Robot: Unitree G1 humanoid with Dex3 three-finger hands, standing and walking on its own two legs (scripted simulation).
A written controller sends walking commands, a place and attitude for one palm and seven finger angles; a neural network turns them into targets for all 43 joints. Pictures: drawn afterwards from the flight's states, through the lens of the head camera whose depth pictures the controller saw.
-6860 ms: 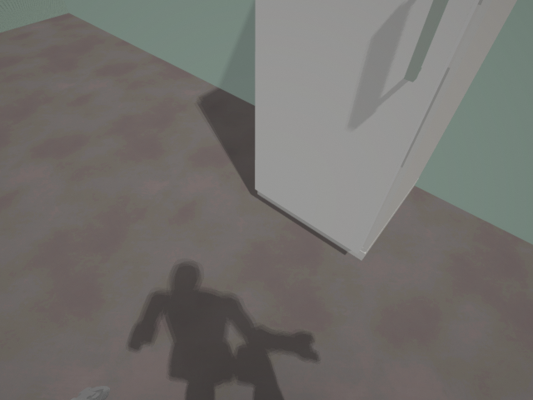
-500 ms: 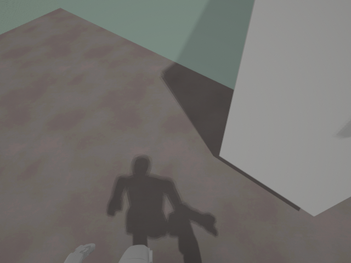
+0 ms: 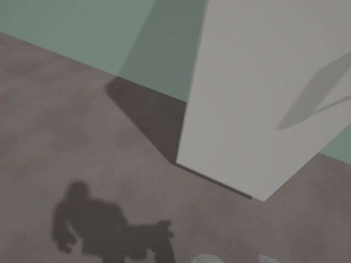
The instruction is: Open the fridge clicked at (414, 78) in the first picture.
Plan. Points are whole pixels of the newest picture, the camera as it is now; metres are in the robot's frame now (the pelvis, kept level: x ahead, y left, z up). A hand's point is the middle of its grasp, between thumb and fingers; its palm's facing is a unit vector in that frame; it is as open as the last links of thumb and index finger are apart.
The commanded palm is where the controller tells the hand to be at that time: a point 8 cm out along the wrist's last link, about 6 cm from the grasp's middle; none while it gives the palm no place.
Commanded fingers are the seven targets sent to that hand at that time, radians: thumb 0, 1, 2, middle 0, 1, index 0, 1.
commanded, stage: turn to face it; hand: right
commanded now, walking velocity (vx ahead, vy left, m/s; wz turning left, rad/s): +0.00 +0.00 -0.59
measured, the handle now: out of the picture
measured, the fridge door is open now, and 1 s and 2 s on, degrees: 0 0 0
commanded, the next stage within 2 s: take the last steps up to it in 0.58 s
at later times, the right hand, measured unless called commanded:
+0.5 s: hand out of the picture -0.04 -0.30 -0.17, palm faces +0.29 +0.93 -0.23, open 7.4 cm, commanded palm none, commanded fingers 0.00 -0.90 -0.90 0.20 0.30 0.20 0.30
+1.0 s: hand out of the picture +0.01 -0.24 -0.15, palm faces +0.38 +0.90 -0.22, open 7.4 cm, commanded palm none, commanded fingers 0.00 -0.90 -0.90 0.20 0.30 0.20 0.30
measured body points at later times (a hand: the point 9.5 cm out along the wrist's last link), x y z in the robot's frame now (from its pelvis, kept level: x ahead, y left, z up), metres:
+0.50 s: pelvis -0.02 -0.08 +0.01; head +0.00 -0.12 +0.45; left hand +0.15 +0.14 -0.11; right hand -0.05 -0.35 -0.16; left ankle +0.00 +0.10 -0.65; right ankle -0.03 -0.14 -0.74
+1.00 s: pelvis +0.01 -0.05 +0.00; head +0.00 -0.02 +0.45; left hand +0.05 +0.19 -0.17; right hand -0.01 -0.29 -0.14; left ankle +0.02 +0.05 -0.74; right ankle -0.03 -0.14 -0.71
